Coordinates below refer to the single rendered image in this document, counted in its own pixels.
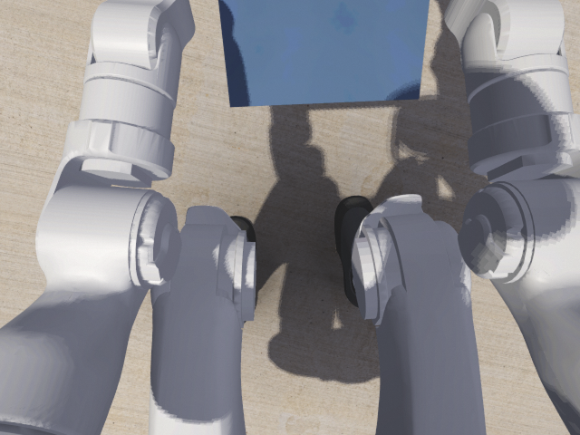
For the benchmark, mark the robot left forearm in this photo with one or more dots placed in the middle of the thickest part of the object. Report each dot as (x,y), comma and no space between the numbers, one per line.
(130,90)

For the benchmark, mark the robot left upper arm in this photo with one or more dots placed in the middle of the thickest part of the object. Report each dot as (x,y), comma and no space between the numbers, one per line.
(101,249)

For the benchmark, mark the robot left shin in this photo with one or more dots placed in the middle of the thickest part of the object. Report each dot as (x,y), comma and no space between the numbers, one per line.
(200,215)

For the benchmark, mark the robot right thigh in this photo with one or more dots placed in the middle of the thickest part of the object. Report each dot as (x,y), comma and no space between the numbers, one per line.
(429,365)

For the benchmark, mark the robot right upper arm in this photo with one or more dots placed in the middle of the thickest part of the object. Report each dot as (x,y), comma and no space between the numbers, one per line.
(524,235)

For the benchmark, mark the carton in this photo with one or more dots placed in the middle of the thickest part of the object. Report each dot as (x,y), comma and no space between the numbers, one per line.
(283,52)

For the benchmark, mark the robot right forearm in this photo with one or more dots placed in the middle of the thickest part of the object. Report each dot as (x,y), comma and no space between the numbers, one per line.
(513,56)

